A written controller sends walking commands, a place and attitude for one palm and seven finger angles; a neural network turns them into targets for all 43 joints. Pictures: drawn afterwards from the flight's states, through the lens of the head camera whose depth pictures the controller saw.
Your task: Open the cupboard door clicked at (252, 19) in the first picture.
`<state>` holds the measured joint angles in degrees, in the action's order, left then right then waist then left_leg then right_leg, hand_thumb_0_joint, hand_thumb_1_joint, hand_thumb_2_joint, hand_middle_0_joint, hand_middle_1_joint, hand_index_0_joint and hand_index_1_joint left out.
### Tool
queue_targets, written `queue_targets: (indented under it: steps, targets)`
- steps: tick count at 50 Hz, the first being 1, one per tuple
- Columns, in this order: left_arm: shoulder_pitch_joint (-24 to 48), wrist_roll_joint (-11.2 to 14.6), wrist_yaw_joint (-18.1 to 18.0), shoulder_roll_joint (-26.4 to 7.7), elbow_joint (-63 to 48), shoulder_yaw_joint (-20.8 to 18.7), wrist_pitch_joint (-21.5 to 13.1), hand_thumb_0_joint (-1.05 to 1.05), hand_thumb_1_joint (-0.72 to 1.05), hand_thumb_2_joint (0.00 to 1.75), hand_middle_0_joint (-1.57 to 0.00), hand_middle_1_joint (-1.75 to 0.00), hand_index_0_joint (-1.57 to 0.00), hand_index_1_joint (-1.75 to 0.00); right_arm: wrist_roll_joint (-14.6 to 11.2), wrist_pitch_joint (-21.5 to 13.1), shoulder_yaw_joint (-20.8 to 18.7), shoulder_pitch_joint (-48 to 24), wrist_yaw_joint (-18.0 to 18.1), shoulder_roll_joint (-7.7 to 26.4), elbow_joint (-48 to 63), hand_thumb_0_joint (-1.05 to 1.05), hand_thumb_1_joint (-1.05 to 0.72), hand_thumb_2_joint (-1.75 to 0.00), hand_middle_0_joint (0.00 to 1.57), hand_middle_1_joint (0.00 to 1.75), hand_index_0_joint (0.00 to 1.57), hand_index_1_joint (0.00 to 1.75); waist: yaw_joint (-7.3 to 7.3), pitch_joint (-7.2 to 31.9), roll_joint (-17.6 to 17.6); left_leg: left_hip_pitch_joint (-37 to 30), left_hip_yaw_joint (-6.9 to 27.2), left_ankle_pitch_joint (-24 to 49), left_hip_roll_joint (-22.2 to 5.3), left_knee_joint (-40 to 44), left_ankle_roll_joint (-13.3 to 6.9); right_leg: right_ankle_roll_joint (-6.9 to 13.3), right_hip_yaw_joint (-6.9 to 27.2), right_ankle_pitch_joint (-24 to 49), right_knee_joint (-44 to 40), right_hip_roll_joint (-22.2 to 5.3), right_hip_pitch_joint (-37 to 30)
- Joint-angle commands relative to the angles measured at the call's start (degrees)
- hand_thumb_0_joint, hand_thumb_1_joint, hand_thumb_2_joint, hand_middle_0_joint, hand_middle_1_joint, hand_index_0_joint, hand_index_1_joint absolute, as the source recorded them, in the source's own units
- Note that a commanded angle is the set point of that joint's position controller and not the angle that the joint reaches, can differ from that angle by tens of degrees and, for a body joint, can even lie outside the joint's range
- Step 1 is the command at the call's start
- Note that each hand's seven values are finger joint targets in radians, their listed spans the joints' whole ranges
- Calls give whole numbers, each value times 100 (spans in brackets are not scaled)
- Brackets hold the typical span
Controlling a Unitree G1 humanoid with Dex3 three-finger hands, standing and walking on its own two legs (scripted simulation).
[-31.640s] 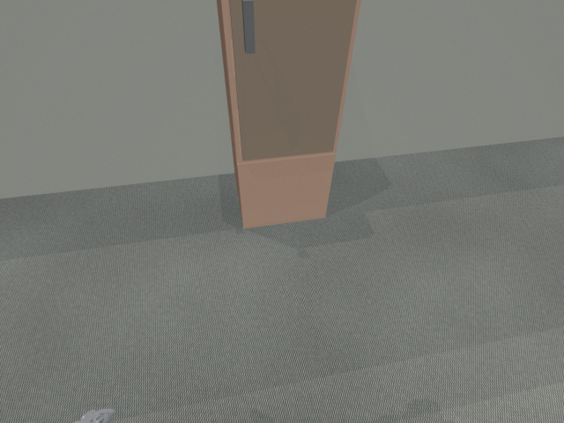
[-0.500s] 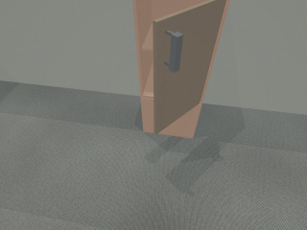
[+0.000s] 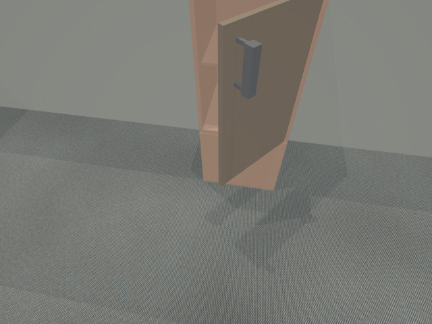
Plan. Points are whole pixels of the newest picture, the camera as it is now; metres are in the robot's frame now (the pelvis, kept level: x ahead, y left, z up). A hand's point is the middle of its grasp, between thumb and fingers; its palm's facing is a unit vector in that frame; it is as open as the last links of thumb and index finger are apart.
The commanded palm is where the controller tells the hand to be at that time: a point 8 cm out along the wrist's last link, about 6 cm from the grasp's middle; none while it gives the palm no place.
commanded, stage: look to check the result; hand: left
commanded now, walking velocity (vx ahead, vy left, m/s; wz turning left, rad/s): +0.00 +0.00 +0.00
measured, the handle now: (244, 67) +0.64 -0.03 +0.14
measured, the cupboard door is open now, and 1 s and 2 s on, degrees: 50 50 50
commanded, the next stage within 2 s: walk to a spot facing it in 0.08 s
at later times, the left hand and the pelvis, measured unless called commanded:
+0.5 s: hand out of the picture +0.08 +0.20 -0.17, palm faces -0.10 -0.96 -0.27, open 7.4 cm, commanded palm none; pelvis +0.00 -0.01 -0.01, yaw -6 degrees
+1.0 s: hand out of the picture +0.09 +0.16 -0.17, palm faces -0.32 -0.91 -0.26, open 7.4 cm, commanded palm none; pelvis +0.00 -0.03 -0.01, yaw -23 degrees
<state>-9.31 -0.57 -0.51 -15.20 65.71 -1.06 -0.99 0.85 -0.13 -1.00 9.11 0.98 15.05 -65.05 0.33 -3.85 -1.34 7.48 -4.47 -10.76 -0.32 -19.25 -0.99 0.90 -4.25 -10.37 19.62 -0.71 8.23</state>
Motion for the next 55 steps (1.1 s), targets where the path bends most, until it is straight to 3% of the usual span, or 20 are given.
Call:
queue_targets:
  steps: [1,11,14,22,26,28,29,32,33,34,35,36,37,38,40,43,50,53,54,55]
  targets:
    - [128,-14,-64,-1085,-292,-203,-137,0,90,90,-20,-30,-20,-30,13,-97,-175,-98,25,1036,292,0,-90,-90,20,30,20,30,15,455,-1,-156,708,700,-762,387,-81,207,675,660,-344,-709,-97]
    - [401,-13,-50,-1336,-376,-209,-158,0,90,90,-20,-30,-20,-30,19,-98,-176,-326,-3,1291,336,0,-90,-90,20,30,20,30,31,537,107,-329,669,868,-801,401,-45,204,750,976,-418,-740,-157]
    - [151,-11,-83,-801,-360,-145,-6,0,90,90,-20,-30,-20,-30,28,5,-83,22,19,638,314,0,-90,-90,20,30,20,30,64,606,184,-356,368,1031,-824,18,56,148,854,1602,-111,-775,-45]
    - [57,-55,-26,-906,-868,-334,235,0,90,90,-20,-30,-20,-30,31,167,-288,149,113,749,830,0,-90,-90,20,30,20,30,81,424,186,-106,28,350,-958,-555,32,249,1279,1617,554,-602,659]
    - [59,-70,41,-682,-1154,-371,296,0,90,90,-20,-30,-20,-30,60,153,-396,199,141,904,1016,0,-90,-90,20,30,20,30,71,355,-411,-189,449,148,-1557,-191,-270,116,982,759,1534,-111,1335]
    - [54,-63,79,-499,-1278,-390,364,0,90,90,-20,-30,-20,-30,89,103,-442,208,143,989,1069,0,-90,-90,20,30,20,30,18,346,-1086,-154,865,669,-2371,286,-797,-11,515,-1568,3127,85,1691]
    - [117,-69,93,-456,-1360,-418,396,0,90,90,-20,-30,-20,-30,116,78,-444,222,151,947,1092,0,-90,-90,20,30,20,30,39,277,-1130,-75,883,973,-2539,305,-944,-27,568,-2002,3554,-19,1803]
    - [-180,-77,144,-283,-1377,-435,354,0,90,90,-20,-30,-20,-30,143,51,-447,-77,152,890,1229,0,-90,-90,20,30,20,30,-205,380,-739,76,100,1723,-2271,-414,-642,-14,405,-1750,2723,-209,1203]
    - [-523,-86,153,-308,-1304,-466,321,0,90,90,-20,-30,-20,-30,112,66,-463,-177,151,902,1269,0,-90,-90,20,30,20,30,-350,583,-397,199,-149,1532,-2046,-943,-398,-18,318,-1080,2017,-170,717]
    - [-950,-104,127,-500,-1177,-545,281,0,90,90,-20,-30,-20,-30,53,110,-468,-365,149,834,1348,0,-90,-90,20,30,20,30,-597,573,321,746,-415,648,-1547,-1883,-58,63,693,256,890,-255,125]
    - [-1114,-188,6,-1188,-1160,-677,196,0,90,90,-20,-30,-20,-30,-28,141,-403,-287,127,336,1540,0,-90,-90,20,30,20,30,-595,524,2513,2112,-769,-1888,-457,-3388,377,487,3116,1828,-234,-1642,-436]
    - [-1224,-70,-64,-1323,-1117,-694,203,0,90,90,-20,-30,-20,-30,-41,219,-392,-410,97,414,1585,0,-90,-90,20,30,20,30,-671,368,2110,2393,72,-2703,-174,-4411,379,807,3599,2472,-329,-1937,-263]
    - [-998,-46,-81,-1282,-1181,-674,219,0,90,90,-20,-30,-20,-30,-57,259,-396,-256,55,386,1539,0,-90,-90,20,30,20,30,-439,278,1651,2492,427,-2399,-356,-4832,346,1104,3346,1201,-358,-1868,-21]
    - [-718,-56,-106,-1055,-1314,-673,236,0,90,90,-20,-30,-20,-30,-33,233,-414,-453,31,279,1581,0,-90,-90,20,30,20,30,-366,49,844,2649,484,-2023,-391,-4832,365,1165,3297,1086,-246,-1627,166]
    - [-520,-66,-153,-825,-1376,-611,180,0,90,90,-20,-30,-20,-30,-30,215,-399,-423,78,317,1519,0,-90,-90,20,30,20,30,-200,432,992,2597,620,-1637,-441,-4795,449,1120,2960,1949,86,-1345,-154]
    - [-656,-73,-160,-814,-1365,-616,145,0,90,90,-20,-30,-20,-30,-62,205,-370,-362,72,154,1531,0,-90,-90,20,30,20,30,-191,992,517,2206,527,-1485,-314,-4154,494,1067,2734,2393,265,-1151,-536]
    - [-676,-120,-88,-889,-1390,-670,228,0,90,90,-20,-30,-20,-30,-111,146,-362,-624,121,145,1747,0,-90,-90,20,30,20,30,-286,713,1079,1770,555,-1590,-80,-2735,423,1045,3113,2219,224,-958,-265]
    - [-294,-93,-75,-853,-1492,-658,267,0,90,90,-20,-30,-20,-30,-140,99,-373,-102,158,190,1628,0,-90,-90,20,30,20,30,39,759,968,569,586,-851,-19,-1202,371,681,3095,1869,527,-689,547]
    - [-133,-47,-59,-733,-1574,-613,283,0,90,90,-20,-30,-20,-30,-121,44,-400,258,198,371,1513,0,-90,-90,20,30,20,30,232,889,546,-400,689,-336,-285,-390,305,382,2730,1219,844,-370,1218]
    - [-254,36,-2,-348,-1702,-545,300,0,90,90,-20,-30,-20,-30,-28,-27,-485,348,238,912,1531,0,-90,-90,20,30,20,30,224,930,-1086,-1129,2118,-398,-1653,356,-68,0,1903,-749,1755,425,2388]
